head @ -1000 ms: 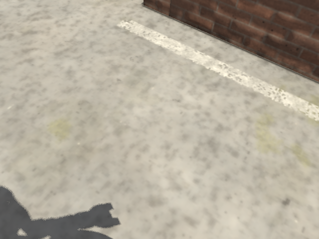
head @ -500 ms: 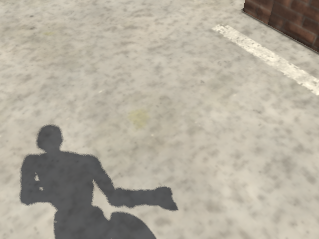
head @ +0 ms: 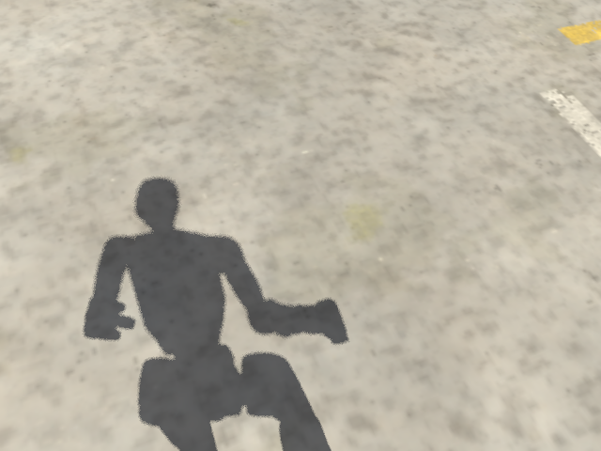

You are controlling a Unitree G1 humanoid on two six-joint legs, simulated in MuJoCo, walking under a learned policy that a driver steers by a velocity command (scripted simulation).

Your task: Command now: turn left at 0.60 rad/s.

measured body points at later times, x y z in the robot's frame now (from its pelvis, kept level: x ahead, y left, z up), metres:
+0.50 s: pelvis +0.00 -0.03 +0.00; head +0.04 -0.02 +0.45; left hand +0.05 +0.28 -0.10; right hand +0.23 -0.25 -0.10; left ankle -0.05 +0.11 -0.69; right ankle +0.03 -0.15 -0.74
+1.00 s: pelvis +0.12 +0.08 +0.00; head +0.13 +0.12 +0.44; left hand +0.19 +0.40 -0.09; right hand +0.27 -0.16 -0.11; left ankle -0.06 +0.09 -0.74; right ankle +0.35 +0.05 -0.70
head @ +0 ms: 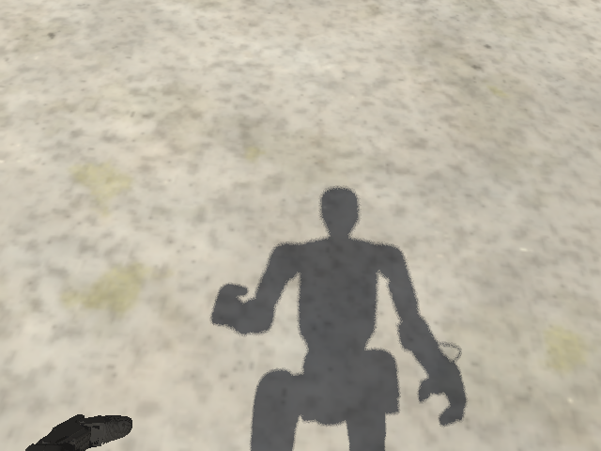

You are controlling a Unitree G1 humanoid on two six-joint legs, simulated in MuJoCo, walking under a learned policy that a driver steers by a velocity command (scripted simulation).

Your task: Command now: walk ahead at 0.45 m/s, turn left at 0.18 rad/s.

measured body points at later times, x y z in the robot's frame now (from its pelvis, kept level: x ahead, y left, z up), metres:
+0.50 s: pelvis +0.23 -0.03 +0.00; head +0.27 -0.03 +0.45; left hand +0.31 +0.26 -0.11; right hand +0.42 -0.29 -0.09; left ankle +0.35 +0.11 -0.71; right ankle +0.21 -0.13 -0.74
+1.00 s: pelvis +0.27 -0.04 -0.01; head +0.29 -0.08 +0.44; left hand +0.51 +0.17 -0.09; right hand +0.31 -0.36 -0.12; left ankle +0.35 +0.10 -0.73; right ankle +0.24 -0.13 -0.74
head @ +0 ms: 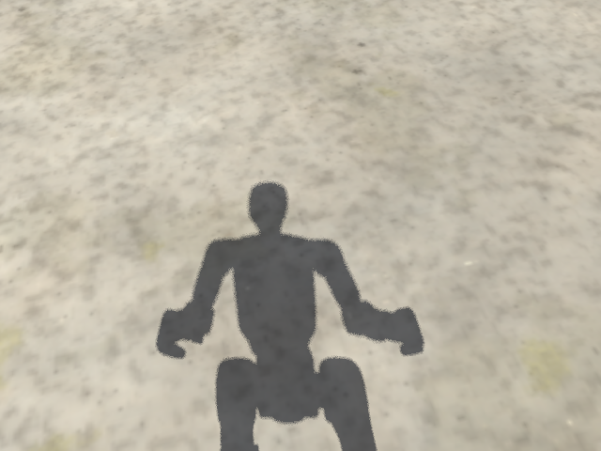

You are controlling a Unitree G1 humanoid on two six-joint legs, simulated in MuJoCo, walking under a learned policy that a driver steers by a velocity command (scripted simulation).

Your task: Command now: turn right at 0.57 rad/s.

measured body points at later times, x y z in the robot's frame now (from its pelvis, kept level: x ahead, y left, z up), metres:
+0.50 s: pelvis +0.01 +0.00 +0.01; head +0.03 +0.00 +0.46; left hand +0.20 +0.23 -0.09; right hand +0.11 -0.29 -0.10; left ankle +0.03 +0.14 -0.73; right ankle +0.00 -0.10 -0.73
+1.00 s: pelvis +0.11 +0.08 -0.01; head +0.13 +0.10 +0.44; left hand +0.07 +0.39 -0.13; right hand +0.38 -0.11 -0.07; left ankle +0.15 +0.20 -0.73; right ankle +0.01 -0.10 -0.72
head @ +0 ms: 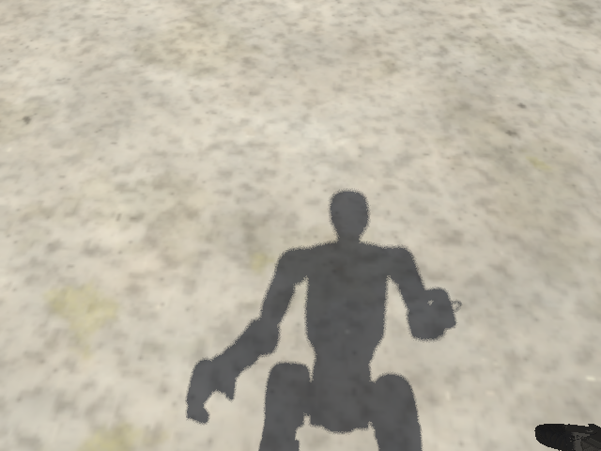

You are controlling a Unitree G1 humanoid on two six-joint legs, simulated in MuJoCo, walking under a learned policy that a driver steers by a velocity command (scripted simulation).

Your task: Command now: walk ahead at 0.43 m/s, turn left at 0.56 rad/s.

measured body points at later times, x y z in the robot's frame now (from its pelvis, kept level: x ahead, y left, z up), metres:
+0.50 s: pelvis +0.27 +0.03 +0.00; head +0.31 +0.04 +0.45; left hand +0.48 +0.26 -0.09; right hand +0.30 -0.27 -0.11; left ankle +0.07 +0.10 -0.72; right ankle +0.43 -0.06 -0.71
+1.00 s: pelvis +0.58 +0.05 +0.00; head +0.60 +0.05 +0.45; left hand +0.71 +0.32 -0.11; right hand +0.72 -0.25 -0.06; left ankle +0.71 +0.14 -0.72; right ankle +0.43 -0.05 -0.71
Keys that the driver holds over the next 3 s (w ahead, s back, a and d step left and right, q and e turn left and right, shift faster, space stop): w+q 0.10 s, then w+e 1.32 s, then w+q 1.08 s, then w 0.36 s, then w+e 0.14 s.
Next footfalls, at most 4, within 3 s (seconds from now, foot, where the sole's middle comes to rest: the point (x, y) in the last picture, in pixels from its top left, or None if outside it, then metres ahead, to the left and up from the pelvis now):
0.52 right None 0.47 -0.06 -0.76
0.98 left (278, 328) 0.75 0.13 -0.76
1.50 right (424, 295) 0.88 -0.23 -0.76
2.04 left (397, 185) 1.26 -0.18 -0.76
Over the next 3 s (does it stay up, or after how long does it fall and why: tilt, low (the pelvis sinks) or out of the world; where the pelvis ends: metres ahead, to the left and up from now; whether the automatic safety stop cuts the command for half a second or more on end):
stays up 1.58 -0.30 0.01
